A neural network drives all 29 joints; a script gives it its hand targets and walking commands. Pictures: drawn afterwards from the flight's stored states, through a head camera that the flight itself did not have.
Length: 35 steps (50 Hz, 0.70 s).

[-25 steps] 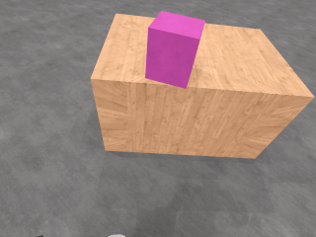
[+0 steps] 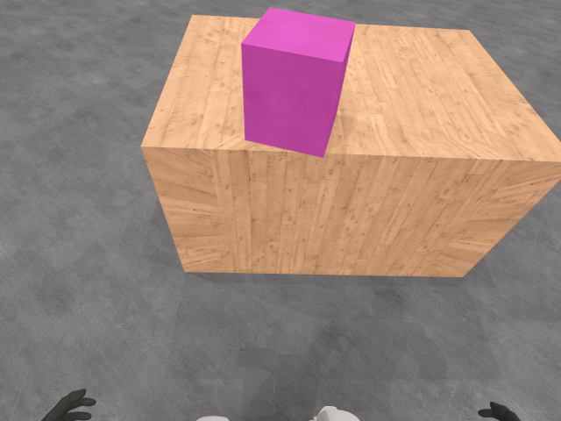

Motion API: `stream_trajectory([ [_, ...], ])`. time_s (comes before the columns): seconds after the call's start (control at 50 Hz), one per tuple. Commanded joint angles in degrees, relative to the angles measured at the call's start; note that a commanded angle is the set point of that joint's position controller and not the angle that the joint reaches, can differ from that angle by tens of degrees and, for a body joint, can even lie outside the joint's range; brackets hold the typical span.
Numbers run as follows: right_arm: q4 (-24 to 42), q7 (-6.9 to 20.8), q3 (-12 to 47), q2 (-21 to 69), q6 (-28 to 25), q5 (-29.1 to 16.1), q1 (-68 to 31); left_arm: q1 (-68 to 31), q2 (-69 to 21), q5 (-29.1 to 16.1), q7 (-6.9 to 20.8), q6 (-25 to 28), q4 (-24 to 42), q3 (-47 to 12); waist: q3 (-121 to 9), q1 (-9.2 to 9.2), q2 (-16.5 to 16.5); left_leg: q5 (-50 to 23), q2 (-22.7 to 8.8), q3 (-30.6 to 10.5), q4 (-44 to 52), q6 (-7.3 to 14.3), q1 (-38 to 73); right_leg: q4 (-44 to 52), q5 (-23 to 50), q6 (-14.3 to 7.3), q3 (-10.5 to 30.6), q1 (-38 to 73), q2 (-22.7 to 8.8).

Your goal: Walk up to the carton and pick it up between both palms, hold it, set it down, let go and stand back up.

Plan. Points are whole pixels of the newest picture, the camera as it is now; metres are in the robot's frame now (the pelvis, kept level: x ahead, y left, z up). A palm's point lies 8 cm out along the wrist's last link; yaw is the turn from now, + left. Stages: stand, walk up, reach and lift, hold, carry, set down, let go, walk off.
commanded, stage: walk up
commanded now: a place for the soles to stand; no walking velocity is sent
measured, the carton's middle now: (297, 84) +0.84 -0.01 +0.02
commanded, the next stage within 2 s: none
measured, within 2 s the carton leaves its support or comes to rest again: neither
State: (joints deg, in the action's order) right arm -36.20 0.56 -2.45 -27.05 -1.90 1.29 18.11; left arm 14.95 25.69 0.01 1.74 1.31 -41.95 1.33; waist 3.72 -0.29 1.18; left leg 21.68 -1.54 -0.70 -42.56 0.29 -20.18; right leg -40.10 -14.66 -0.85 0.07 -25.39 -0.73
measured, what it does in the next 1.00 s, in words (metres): lifts its left foot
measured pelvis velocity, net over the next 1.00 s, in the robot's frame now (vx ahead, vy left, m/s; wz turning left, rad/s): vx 0.08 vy -0.04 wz -0.02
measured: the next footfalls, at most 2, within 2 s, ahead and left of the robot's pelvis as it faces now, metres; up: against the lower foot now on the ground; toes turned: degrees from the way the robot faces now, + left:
left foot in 1.30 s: +0.32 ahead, +0.12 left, +0.00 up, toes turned +0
right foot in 1.72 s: +0.44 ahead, -0.15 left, +0.00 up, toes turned -1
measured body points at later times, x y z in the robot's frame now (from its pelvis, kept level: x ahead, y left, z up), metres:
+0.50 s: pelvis +0.01 +0.00 +0.00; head +0.04 +0.01 +0.45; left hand +0.14 +0.32 -0.10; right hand +0.16 -0.33 -0.06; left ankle +0.01 +0.13 -0.71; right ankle +0.08 -0.13 -0.71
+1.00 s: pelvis +0.08 -0.04 +0.01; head +0.10 -0.04 +0.46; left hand +0.18 +0.29 -0.09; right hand +0.17 -0.38 -0.07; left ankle +0.04 +0.10 -0.66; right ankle +0.12 -0.15 -0.71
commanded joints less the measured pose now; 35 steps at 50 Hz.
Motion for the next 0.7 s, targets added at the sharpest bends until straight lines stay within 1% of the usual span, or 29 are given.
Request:
stream_trajectory([
  [0.0, -1.67, -1.15, -2.18, -8.71, -1.62, -0.37, -3.36, -1.34, 10.46, 0.63, -1.16, 1.38, 0.62, 3.68, -3.96, -1.15, -1.98, -0.67, -3.93, -6.08, 10.81, 3.74, -5.99, 7.95, -5.61, -3.89, 8.70, 10.20, -4.73],
  [0.02, -2.04, -1.30, -1.97, -7.83, -1.35, -0.38, -1.32, -2.40, 10.93, 0.86, -1.20, 1.80, 0.25, 3.28, -5.16, -0.20, -0.04, -1.92, -1.77, -3.61, 7.57, 3.07, -2.50, 10.42, -4.59, -4.92, 12.74, 8.46, -7.31],
  [0.04, -2.59, -1.23, -2.03, -8.13, -1.28, -0.54, -0.14, -2.92, 11.50, 0.81, -1.16, 1.88, 0.35, 3.10, -6.65, 0.76, 0.84, -1.06, -1.39, -3.18, 7.34, 2.97, 1.18, 10.91, -3.72, -5.64, 13.40, 6.60, -8.09],
  [0.06, -2.89, -1.25, -2.22, -7.76, -1.22, -0.48, 1.21, -4.94, 11.39, 0.86, -1.21, 1.80, 0.64, 3.11, -7.23, 1.49, 1.51, -1.76, -1.61, -3.90, 8.24, 3.04, 2.58, 9.90, -2.50, -5.70, 12.38, 5.95, -8.16],
  [0.1, -3.13, -1.11, -1.93, -8.62, -1.37, -0.59, -0.99, -4.82, 9.96, 0.53, -1.20, 1.43, -0.56, 2.62, -5.18, 0.92, 0.76, -5.03, -3.37, -5.70, 10.10, 3.96, 2.29, 8.35, -0.90, -3.98, 7.93, 4.85, -5.02],
  [0.12, -2.80, -1.19, -2.03, -9.43, -1.23, -0.73, -1.65, -3.70, 9.91, 0.35, -1.30, 1.43, -0.48, 2.43, -5.71, -0.03, -0.15, -5.35, -4.11, -6.14, 10.88, 4.04, 1.78, 7.68, 0.62, -3.72, 7.44, 6.13, -4.70],
  [0.14, -2.80, -1.23, -2.08, -8.67, -1.24, -0.80, -2.88, -5.18, 9.86, 0.56, -1.27, 1.19, -0.49, 2.39, -4.62, 0.00, 0.74, -5.94, -4.49, -5.90, 11.02, 4.13, 1.21, 7.29, 0.66, -3.82, 7.46, 5.96, -4.37],
  [0.16, -2.73, -1.13, -2.20, -9.55, -1.48, -0.48, -3.69, -5.18, 9.55, 0.27, -1.24, 1.25, -0.38, 2.45, -5.36, -0.37, -1.26, -7.22, -5.01, -6.99, 11.92, 4.40, -0.16, 6.73, 1.39, -3.23, 6.32, 7.83, -3.93],
  [0.2, -3.21, -1.30, -1.93, -9.01, -1.39, -0.64, -4.07, -4.97, 9.97, 0.13, -1.31, 1.35, -0.84, 2.55, -7.24, -0.32, -3.27, -7.50, -5.06, -6.67, 11.67, 3.45, -0.21, 6.29, 4.36, -3.42, 7.08, 10.66, -4.99],
  [0.22, -2.46, -1.10, -1.79, -8.01, -1.38, -0.59, -4.71, -5.36, 9.23, 0.28, -1.37, 1.44, -1.09, 2.33, -8.62, -0.05, -0.36, -7.18, -4.21, -5.83, 11.13, 3.74, 2.37, 6.89, 3.79, -3.77, 6.91, 9.01, -4.75],
  [0.24, -3.17, -1.19, -2.03, -8.53, -1.24, -0.45, -3.80, -5.70, 9.95, 0.29, -1.31, 1.27, -0.79, 2.68, -8.70, 0.31, -1.75, -6.88, -4.60, -6.17, 11.31, 3.62, 2.39, 6.83, 2.09, -3.53, 7.17, 8.48, -5.39],
  [0.26, -3.20, -1.28, -2.00, -8.64, -1.20, -0.24, -4.81, -6.75, 10.10, 0.54, -1.32, 1.27, -0.77, 2.72, -5.04, 0.31, -1.72, -5.61, -4.44, -5.46, 11.02, 3.40, 0.95, 7.30, 2.35, -3.72, 7.92, 6.87, -5.18],
  [0.3, -3.26, -1.23, -1.67, -8.84, -1.20, -0.39, -5.66, -7.13, 9.75, 0.49, -1.27, 1.28, -1.40, 2.44, -6.07, 0.26, -1.58, -4.41, -5.07, -6.65, 12.17, 3.70, -0.37, 7.16, 1.04, -3.28, 6.47, 8.18, -4.48],
  [0.34, -3.61, -1.13, -1.79, -9.13, -1.03, -0.34, -6.05, -6.35, 9.87, 0.57, -1.23, 1.19, -1.84, 2.49, -6.30, -0.14, -0.92, -4.29, -4.69, -6.87, 12.48, 3.73, -0.22, 7.76, 1.13, -2.88, 6.81, 9.50, -4.58],
  [0.36, -3.14, -1.03, -1.69, -8.67, -0.96, -0.44, -6.85, -6.59, 10.07, 0.77, -1.21, 1.18, -1.67, 2.56, -6.18, -0.05, -1.05, -2.69, -3.98, -4.87, 11.77, 3.41, -0.07, 9.11, -0.37, -3.45, 8.86, 8.50, -5.15],
  [0.38, -3.39, -1.06, -1.66, -8.07, -0.97, -0.48, -7.09, -6.77, 9.35, 0.81, -1.12, 1.37, -1.32, 2.11, -5.95, -0.07, -0.19, -1.31, -4.23, -5.07, 11.79, 3.71, 0.06, 9.42, -1.21, -3.55, 8.61, 7.88, -5.48],
  [0.4, -3.96, -0.94, -1.61, -8.16, -0.81, -0.20, -6.15, -7.50, 9.71, 1.06, -1.17, 1.51, -1.56, 2.36, -5.40, 0.24, -1.59, -1.28, -3.26, -4.74, 11.75, 3.36, 0.05, 9.42, -2.65, -4.10, 9.22, 7.22, -6.03],
  [0.42, -3.52, -0.95, -1.65, -8.01, -0.75, -0.08, -6.73, -7.28, 10.22, 0.80, -1.20, 1.32, -1.47, 2.30, -6.40, 0.41, -1.47, -1.88, -3.47, -5.17, 11.58, 3.72, 2.41, 9.64, -2.76, -3.75, 9.93, 5.33, -6.01],
  [0.44, -3.44, -1.02, -2.03, -8.23, -0.74, -0.46, -7.19, -7.32, 10.28, 0.69, -1.17, 1.26, -1.80, 2.28, -5.97, -0.02, 0.60, -0.17, -3.89, -5.72, 12.04, 3.65, 1.70, 9.61, -2.82, -3.58, 8.74, 6.00, -5.12],
  [0.46, -4.02, -1.00, -1.83, -8.28, -0.75, -0.30, -6.70, -8.03, 9.70, 0.69, -1.27, 1.31, -1.94, 2.24, -6.03, 0.18, -0.08, 0.85, -4.14, -6.04, 12.67, 3.85, 1.03, 9.72, -2.42, -3.58, 8.67, 6.76, -5.32],
  [0.48, -4.11, -0.84, -1.83, -8.60, -0.71, -0.48, -7.07, -7.21, 10.05, 0.71, -1.26, 1.33, -2.27, 2.31, -5.50, 0.25, -0.67, -1.12, -3.46, -5.52, 12.19, 3.34, 2.31, 9.95, -2.45, -3.30, 8.72, 6.29, -5.14],
  [0.5, -4.30, -0.79, -1.99, -8.27, -0.84, -0.39, -7.84, -7.85, 9.78, 0.83, -1.21, 1.35, -1.97, 2.34, -6.94, 0.33, -0.46, -2.42, -3.62, -4.63, 11.64, 3.73, 3.27, 9.95, -2.24, -3.59, 9.04, 6.29, -5.08],
  [0.52, -4.20, -0.91, -2.00, -8.33, -0.93, -0.38, -7.34, -8.28, 9.56, 0.76, -1.14, 1.29, -1.98, 2.12, -5.82, 0.21, -0.16, -1.34, -4.38, -6.33, 13.02, 3.66, 2.01, 9.22, -0.83, -3.08, 8.04, 6.14, -4.71],
  [0.56, -4.65, -0.90, -2.03, -8.94, -1.06, -0.21, -8.29, -8.03, 9.52, 0.39, -1.06, 1.17, -2.25, 2.21, -5.74, -0.55, -3.17, -2.93, -4.72, -6.80, 14.02, 3.61, 0.41, 7.46, 0.80, -2.88, 6.62, 9.36, -3.91],
  [0.58, -4.23, -0.89, -2.02, -9.11, -0.86, -0.20, -9.08, -7.92, 10.22, 0.59, -1.08, 1.13, -2.72, 2.33, -5.04, -0.20, -2.33, -4.17, -4.42, -6.18, 13.38, 3.58, 0.54, 8.05, 0.85, -2.61, 7.07, 7.98, -4.01],
  [0.62, -4.46, -0.82, -1.79, -8.31, -0.72, -0.13, -8.81, -7.78, 9.75, 0.73, -1.10, 1.26, -2.64, 2.24, -4.91, -0.26, -1.50, -2.33, -4.19, -5.56, 13.32, 3.52, -0.24, 8.85, -0.26, -3.18, 7.56, 8.72, -4.78],
  [0.64, -3.58, 0.36, -4.58, -12.99, -2.12, -0.42, -3.44, -2.38, 14.36, 2.11, 0.78, 1.83, -1.37, 4.78, -11.04, -0.01, 1.46, 17.65, -3.78, -9.03, 12.64, 6.14, 2.00, 8.66, -22.71, -6.00, 10.23, 10.27, -3.43],
  [0.66, -3.10, 0.80, -4.93, -13.88, -2.45, 0.12, -3.34, -3.01, 15.07, 2.18, 1.24, 2.10, -1.34, 5.25, -6.73, 0.66, -0.04, 26.73, -3.95, -10.58, 13.86, 6.91, 0.05, 9.43, -31.53, -5.12, 12.31, 5.18, -3.80],
  [0.68, -3.04, 0.91, -5.32, -13.85, -2.53, 0.42, -2.26, -4.67, 14.55, 2.12, 1.55, 2.08, -0.87, 5.42, -1.76, 1.14, -0.80, 29.56, -4.10, -11.29, 16.32, 7.07, -0.16, 10.56, -33.57, -4.20, 12.16, 0.10, -3.50],
])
